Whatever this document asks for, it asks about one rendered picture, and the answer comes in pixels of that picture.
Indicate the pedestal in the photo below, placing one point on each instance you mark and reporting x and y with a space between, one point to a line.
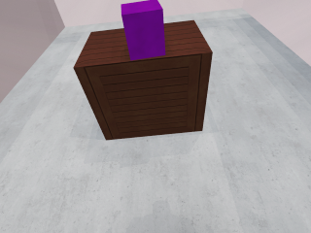
151 96

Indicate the carton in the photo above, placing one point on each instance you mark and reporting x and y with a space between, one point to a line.
143 25

